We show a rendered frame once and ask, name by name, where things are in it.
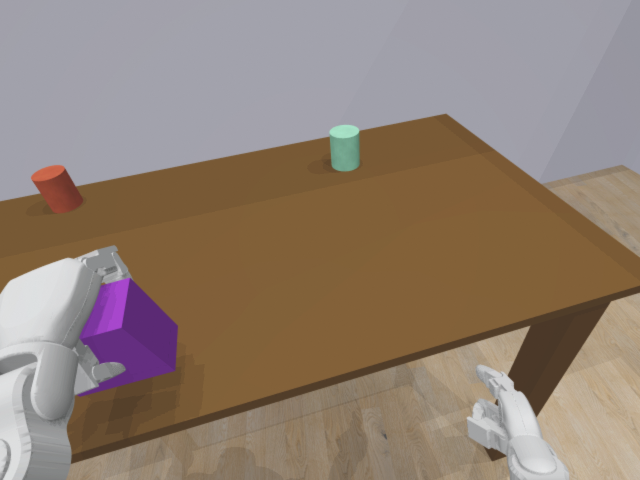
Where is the left robot forearm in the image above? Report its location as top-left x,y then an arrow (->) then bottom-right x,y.
0,341 -> 79,480

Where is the table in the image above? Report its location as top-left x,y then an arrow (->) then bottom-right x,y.
0,114 -> 640,464

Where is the left robot hand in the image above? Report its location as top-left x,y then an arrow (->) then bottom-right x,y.
0,245 -> 134,395

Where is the sponge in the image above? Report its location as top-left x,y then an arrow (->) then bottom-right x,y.
78,278 -> 178,397

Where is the right robot forearm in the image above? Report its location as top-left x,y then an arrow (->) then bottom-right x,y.
506,435 -> 570,480

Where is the right robot hand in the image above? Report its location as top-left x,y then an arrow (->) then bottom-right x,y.
467,365 -> 543,456

